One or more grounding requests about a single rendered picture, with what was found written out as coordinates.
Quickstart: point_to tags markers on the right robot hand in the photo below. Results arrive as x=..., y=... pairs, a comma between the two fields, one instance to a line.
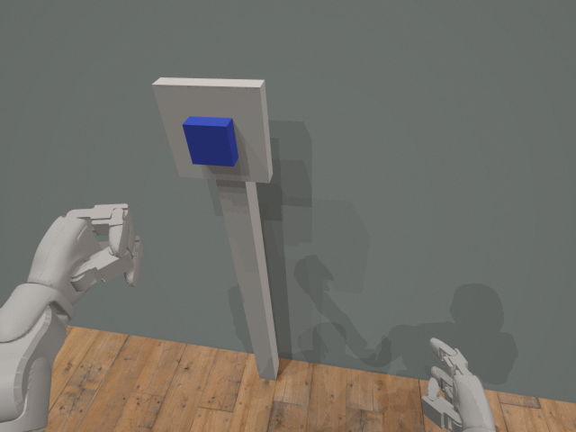
x=465, y=404

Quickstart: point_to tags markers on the button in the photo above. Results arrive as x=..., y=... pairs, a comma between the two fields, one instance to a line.
x=211, y=141

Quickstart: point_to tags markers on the left robot hand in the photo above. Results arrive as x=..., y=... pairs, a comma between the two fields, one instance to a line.
x=70, y=258

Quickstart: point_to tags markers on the panel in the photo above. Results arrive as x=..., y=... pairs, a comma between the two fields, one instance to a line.
x=243, y=100

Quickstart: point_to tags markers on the left robot forearm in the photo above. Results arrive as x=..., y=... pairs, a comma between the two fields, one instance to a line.
x=33, y=325

